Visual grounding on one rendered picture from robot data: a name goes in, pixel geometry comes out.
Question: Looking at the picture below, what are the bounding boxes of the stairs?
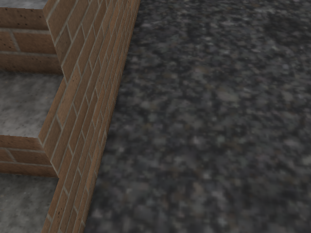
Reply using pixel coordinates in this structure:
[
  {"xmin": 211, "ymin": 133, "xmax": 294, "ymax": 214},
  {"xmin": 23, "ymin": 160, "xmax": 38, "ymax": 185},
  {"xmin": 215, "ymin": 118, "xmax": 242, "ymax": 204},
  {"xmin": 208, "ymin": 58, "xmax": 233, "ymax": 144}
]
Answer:
[{"xmin": 0, "ymin": 0, "xmax": 141, "ymax": 233}]

